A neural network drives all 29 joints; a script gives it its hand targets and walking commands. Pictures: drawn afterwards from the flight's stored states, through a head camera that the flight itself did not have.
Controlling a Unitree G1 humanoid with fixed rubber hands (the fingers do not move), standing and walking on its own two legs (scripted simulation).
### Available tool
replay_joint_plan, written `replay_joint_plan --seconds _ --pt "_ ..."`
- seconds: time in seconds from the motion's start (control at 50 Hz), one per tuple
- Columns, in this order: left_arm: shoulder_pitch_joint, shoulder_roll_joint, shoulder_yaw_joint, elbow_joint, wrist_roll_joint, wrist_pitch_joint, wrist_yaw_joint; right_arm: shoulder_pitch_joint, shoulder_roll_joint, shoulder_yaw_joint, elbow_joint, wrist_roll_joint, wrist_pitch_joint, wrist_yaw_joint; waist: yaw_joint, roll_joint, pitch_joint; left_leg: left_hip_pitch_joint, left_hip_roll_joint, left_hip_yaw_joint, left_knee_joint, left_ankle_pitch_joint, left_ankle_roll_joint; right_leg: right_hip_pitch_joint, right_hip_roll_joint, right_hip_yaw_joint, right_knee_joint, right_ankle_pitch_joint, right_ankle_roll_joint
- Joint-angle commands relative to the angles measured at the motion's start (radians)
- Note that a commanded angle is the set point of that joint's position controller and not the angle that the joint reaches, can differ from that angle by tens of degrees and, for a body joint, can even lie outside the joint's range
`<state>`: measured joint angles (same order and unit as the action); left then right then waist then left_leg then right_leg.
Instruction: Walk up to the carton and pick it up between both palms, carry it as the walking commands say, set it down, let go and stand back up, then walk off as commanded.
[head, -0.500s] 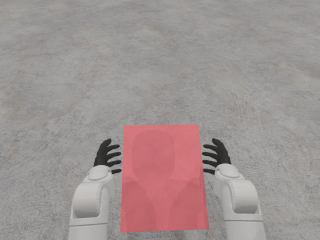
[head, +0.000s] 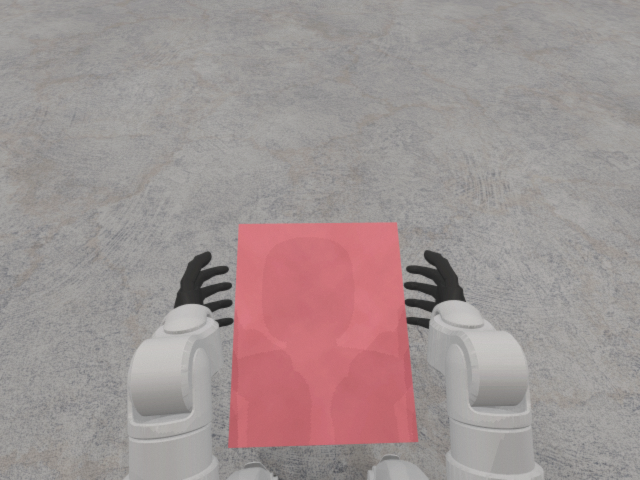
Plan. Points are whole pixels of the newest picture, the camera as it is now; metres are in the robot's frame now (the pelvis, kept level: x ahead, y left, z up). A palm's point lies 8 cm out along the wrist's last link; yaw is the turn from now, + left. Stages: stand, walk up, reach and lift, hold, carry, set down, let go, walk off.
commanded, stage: carry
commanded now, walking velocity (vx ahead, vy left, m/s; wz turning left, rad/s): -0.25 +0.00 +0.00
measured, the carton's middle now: (318, 331) +0.32 +0.00 +0.00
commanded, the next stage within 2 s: none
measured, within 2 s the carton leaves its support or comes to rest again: neither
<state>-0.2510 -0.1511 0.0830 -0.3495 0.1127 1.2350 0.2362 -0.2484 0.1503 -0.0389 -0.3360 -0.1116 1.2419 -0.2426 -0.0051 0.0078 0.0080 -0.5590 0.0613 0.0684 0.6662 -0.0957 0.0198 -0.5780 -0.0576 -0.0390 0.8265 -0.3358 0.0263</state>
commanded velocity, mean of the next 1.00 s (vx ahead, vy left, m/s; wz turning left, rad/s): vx -0.25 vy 0.00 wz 0.00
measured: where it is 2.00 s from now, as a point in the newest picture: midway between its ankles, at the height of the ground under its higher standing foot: outside the picture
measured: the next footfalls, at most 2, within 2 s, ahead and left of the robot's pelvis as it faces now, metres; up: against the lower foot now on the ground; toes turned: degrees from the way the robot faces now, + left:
right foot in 0.14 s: +0.02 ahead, -0.11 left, +0.00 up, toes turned -4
left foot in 0.54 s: -0.14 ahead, +0.11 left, +0.00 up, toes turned +4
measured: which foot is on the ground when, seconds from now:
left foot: down 0.00-0.16, up 0.18-0.52, down 0.54-0.94, up 0.96-1.00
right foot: up 0.00-0.12, down 0.14-0.56, up 0.58-0.92, down 0.94-1.00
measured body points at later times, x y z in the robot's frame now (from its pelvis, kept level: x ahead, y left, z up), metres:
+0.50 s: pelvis -0.11 -0.01 +0.03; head -0.08 -0.02 +0.48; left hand +0.20 +0.12 +0.12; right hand +0.19 -0.17 +0.12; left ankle -0.17 +0.11 -0.68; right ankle -0.02 -0.11 -0.71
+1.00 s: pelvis -0.29 -0.02 +0.03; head -0.27 -0.04 +0.47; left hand +0.01 +0.12 +0.12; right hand +0.00 -0.17 +0.10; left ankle -0.21 +0.10 -0.68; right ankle -0.31 -0.13 -0.71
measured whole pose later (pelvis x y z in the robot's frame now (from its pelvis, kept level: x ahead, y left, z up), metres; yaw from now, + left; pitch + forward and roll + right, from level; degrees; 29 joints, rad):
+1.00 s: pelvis -0.29 -0.02 +0.03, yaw -1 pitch +3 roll -1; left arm -0.21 -0.14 0.04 -0.36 0.09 1.20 0.23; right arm -0.18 0.14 -0.04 -0.38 -0.10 1.21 -0.25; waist 0.01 0.06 -0.03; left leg -0.56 0.05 0.02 0.79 -0.37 -0.01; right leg -0.30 0.00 -0.07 0.54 -0.30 -0.01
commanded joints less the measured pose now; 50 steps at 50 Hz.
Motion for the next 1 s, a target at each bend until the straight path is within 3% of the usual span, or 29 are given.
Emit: replay_joint_plan --seconds 0.0,0.04,0.1,0.12,0.14,0.16,0.18,0.22,0.26,0.38,0.46,0.48,0.52,0.54,0.56,0.58,0.6,0.62,0.64,0.68,0.76,0.82,0.86,0.88,0.9,0.92,0.94,0.96,0.98 --pt "-0.413 -1.026 -0.595 -0.100 -0.395 -0.020 -0.266 -0.397 1.043 0.542 -0.118 0.373 -0.040 0.259 0.008 0.233 -0.356 0.083 0.294 -0.323 -0.464 -0.377 0.120 0.126 0.054 -0.006 0.403 -0.152 -0.012" --pt "-0.422 -1.047 -0.611 -0.115 -0.419 -0.028 -0.269 -0.397 1.062 0.537 -0.131 0.370 -0.050 0.255 0.016 0.177 -0.397 0.180 0.244 -0.230 -0.401 -0.246 0.073 0.140 0.036 0.002 0.249 -0.147 -0.021" --pt "-0.387 -1.033 -0.614 -0.116 -0.429 -0.030 -0.274 -0.345 1.058 0.537 -0.130 0.344 -0.055 0.236 0.009 0.192 -0.437 0.293 0.208 -0.196 -0.347 -0.154 0.021 0.255 0.062 -0.035 -0.177 -0.114 -0.028" --pt "-0.366 -1.024 -0.604 -0.100 -0.426 -0.027 -0.276 -0.323 1.051 0.534 -0.109 0.335 -0.051 0.230 0.016 0.140 -0.416 0.242 0.178 -0.170 -0.258 -0.147 0.001 0.334 0.031 0.008 -0.361 -0.059 -0.038" --pt "-0.341 -1.008 -0.589 -0.075 -0.419 -0.023 -0.280 -0.290 1.042 0.526 -0.076 0.321 -0.047 0.226 0.013 -0.016 -0.369 0.127 0.103 -0.109 -0.114 -0.156 -0.026 0.403 -0.070 0.157 -0.477 -0.023 -0.056" --pt "-0.338 -0.983 -0.565 -0.054 -0.404 -0.031 -0.283 -0.303 1.021 0.539 -0.089 0.315 -0.040 0.226 0.026 -0.384 -0.326 -0.128 -0.064 -0.009 0.211 -0.434 -0.071 0.353 -0.390 0.577 -0.575 0.084 -0.195" --pt "-0.363 -1.013 -0.572 -0.088 -0.425 -0.035 -0.288 -0.356 1.070 0.553 -0.105 0.338 -0.049 0.228 0.016 -0.265 -0.277 -0.153 -0.078 -0.154 0.443 -0.436 -0.042 0.297 -0.391 0.500 -0.545 0.331 -0.189" --pt "-0.374 -1.016 -0.579 -0.134 -0.415 -0.045 -0.293 -0.402 1.088 0.582 -0.152 0.357 -0.065 0.233 0.011 -0.081 -0.326 -0.105 -0.057 -0.163 0.641 -0.288 -0.049 0.320 -0.268 0.256 -0.434 0.421 -0.162" --pt "-0.369 -1.012 -0.568 -0.158 -0.405 -0.058 -0.291 -0.409 1.089 0.602 -0.167 0.377 -0.068 0.236 0.008 -0.106 -0.366 -0.099 -0.062 -0.121 0.650 -0.257 -0.074 0.432 -0.197 0.137 -0.353 0.614 -0.150" --pt "-0.269 -0.938 -0.524 -0.136 -0.353 -0.056 -0.259 -0.332 1.047 0.616 -0.125 0.386 -0.051 0.226 0.019 -0.215 -0.420 -0.008 -0.080 -0.023 0.297 -0.434 -0.074 0.602 -0.225 0.223 -0.371 0.772 -0.172" --pt "-0.235 -0.939 -0.525 -0.110 -0.340 -0.048 -0.250 -0.300 1.043 0.605 -0.087 0.394 -0.039 0.231 0.027 -0.227 -0.443 0.133 -0.091 0.016 -0.003 -0.402 -0.061 0.600 -0.224 0.217 -0.368 0.807 -0.161" --pt "-0.237 -0.946 -0.532 -0.113 -0.344 -0.047 -0.249 -0.290 1.050 0.604 -0.080 0.396 -0.039 0.233 0.020 -0.198 -0.448 0.180 -0.095 0.035 -0.131 -0.320 -0.062 0.594 -0.211 0.201 -0.344 0.779 -0.142" --pt "-0.254 -0.953 -0.551 -0.117 -0.353 -0.047 -0.247 -0.290 1.059 0.596 -0.060 0.397 -0.039 0.241 0.016 -0.127 -0.431 0.369 0.004 -0.037 -0.304 -0.160 -0.039 0.413 -0.173 0.166 -0.309 0.584 -0.068" --pt "-0.258 -0.962 -0.558 -0.109 -0.354 -0.046 -0.244 -0.294 1.051 0.589 -0.050 0.396 -0.040 0.246 0.025 -0.024 -0.411 0.472 0.120 -0.144 -0.310 -0.021 0.000 0.264 -0.115 0.113 -0.263 0.389 -0.026" --pt "-0.325 -0.985 -0.596 -0.172 -0.380 -0.048 -0.254 -0.305 1.065 0.581 -0.062 0.384 -0.058 0.251 0.016 0.275 -0.375 0.437 0.312 -0.348 -0.260 0.302 0.096 0.099 -0.024 -0.026 -0.139 0.100 0.021" --pt "-0.373 -1.004 -0.611 -0.180 -0.385 -0.049 -0.254 -0.329 1.075 0.584 -0.084 0.385 -0.060 0.256 -0.002 0.308 -0.316 0.426 0.392 -0.366 -0.270 0.587 0.183 -0.023 0.033 -0.041 0.147 -0.214 0.014" --pt "-0.405 -1.028 -0.629 -0.181 -0.397 -0.051 -0.258 -0.342 1.071 0.570 -0.124 0.376 -0.066 0.258 -0.003 0.215 -0.320 0.394 0.359 -0.312 -0.247 0.647 0.201 -0.015 0.030 0.023 0.319 -0.228 0.015" --pt "-0.418 -1.054 -0.651 -0.178 -0.417 -0.055 -0.264 -0.340 1.068 0.552 -0.142 0.366 -0.075 0.259 -0.004 0.144 -0.325 0.403 0.306 -0.230 -0.223 0.648 0.182 -0.023 0.030 0.049 0.405 -0.194 0.017" --pt "-0.438 -1.073 -0.678 -0.188 -0.440 -0.059 -0.269 -0.336 1.068 0.535 -0.158 0.356 -0.086 0.259 -0.006 0.137 -0.339 0.432 0.264 -0.173 -0.199 0.673 0.163 -0.042 0.035 0.058 0.451 -0.148 0.017" --pt "-0.443 -1.069 -0.702 -0.209 -0.469 -0.065 -0.270 -0.321 1.052 0.523 -0.175 0.344 -0.098 0.250 -0.004 0.158 -0.383 0.526 0.222 -0.130 -0.165 0.683 0.137 -0.058 0.047 0.042 0.406 -0.132 0.033" --pt "-0.373 -1.019 -0.696 -0.180 -0.453 -0.054 -0.260 -0.271 0.995 0.504 -0.174 0.316 -0.099 0.232 -0.005 0.193 -0.426 0.589 0.225 -0.181 -0.171 0.674 0.133 0.028 0.064 -0.014 0.150 -0.178 0.051" --pt "-0.302 -0.991 -0.668 -0.141 -0.432 -0.040 -0.253 -0.228 0.977 0.506 -0.147 0.309 -0.085 0.225 -0.009 0.224 -0.434 0.570 0.232 -0.217 -0.183 0.686 0.131 0.125 0.075 -0.041 -0.066 -0.179 0.038" --pt "-0.261 -0.988 -0.645 -0.119 -0.418 -0.032 -0.252 -0.219 0.983 0.522 -0.136 0.317 -0.076 0.224 -0.002 0.211 -0.438 0.554 0.215 -0.208 -0.150 0.659 0.106 0.207 0.088 -0.059 -0.279 -0.080 0.027" --pt "-0.245 -0.987 -0.635 -0.112 -0.410 -0.029 -0.254 -0.217 0.988 0.535 -0.132 0.324 -0.073 0.224 0.003 0.191 -0.436 0.502 0.204 -0.196 -0.140 0.584 0.079 0.288 0.071 -0.060 -0.409 0.041 0.023" --pt "-0.235 -0.981 -0.622 -0.104 -0.402 -0.026 -0.257 -0.223 0.994 0.549 -0.126 0.333 -0.070 0.223 0.004 0.156 -0.425 0.397 0.178 -0.178 -0.107 0.454 0.041 0.393 0.006 -0.013 -0.509 0.143 0.011" --pt "-0.228 -0.964 -0.605 -0.095 -0.394 -0.023 -0.263 -0.231 0.996 0.557 -0.119 0.337 -0.068 0.221 -0.005 0.029 -0.402 0.227 0.118 -0.141 -0.039 0.226 0.001 0.509 -0.099 0.084 -0.500 0.361 0.003" --pt "-0.236 -0.954 -0.591 -0.078 -0.378 -0.031 -0.264 -0.258 0.998 0.578 -0.150 0.343 -0.059 0.225 0.004 -0.263 -0.379 0.021 0.004 -0.030 0.075 -0.141 -0.038 0.553 -0.306 0.268 -0.425 0.786 -0.113" --pt "-0.243 -0.987 -0.584 -0.084 -0.382 -0.036 -0.266 -0.322 1.008 0.599 -0.181 0.362 -0.057 0.230 0.022 -0.343 -0.354 -0.038 -0.062 -0.029 0.334 -0.493 -0.042 0.503 -0.372 0.276 -0.408 1.007 -0.209" --pt "-0.262 -1.002 -0.578 -0.101 -0.383 -0.043 -0.271 -0.361 1.039 0.621 -0.184 0.388 -0.060 0.237 0.023 -0.225 -0.341 -0.025 -0.055 -0.094 0.495 -0.487 -0.043 0.456 -0.342 0.216 -0.398 1.004 -0.214"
